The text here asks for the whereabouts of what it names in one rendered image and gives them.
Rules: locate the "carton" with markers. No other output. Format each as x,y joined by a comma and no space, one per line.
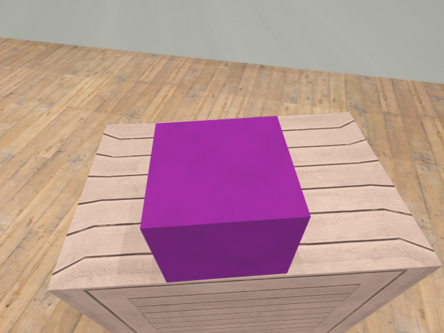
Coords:
222,200

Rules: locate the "pedestal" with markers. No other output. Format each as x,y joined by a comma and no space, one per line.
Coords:
361,248

